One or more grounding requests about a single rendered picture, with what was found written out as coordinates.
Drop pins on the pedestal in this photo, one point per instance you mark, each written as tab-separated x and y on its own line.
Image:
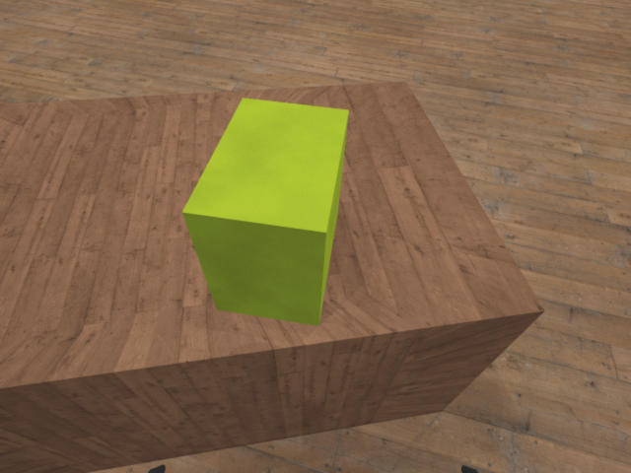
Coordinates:
112	352

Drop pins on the carton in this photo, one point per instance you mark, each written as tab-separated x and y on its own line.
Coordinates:
262	216

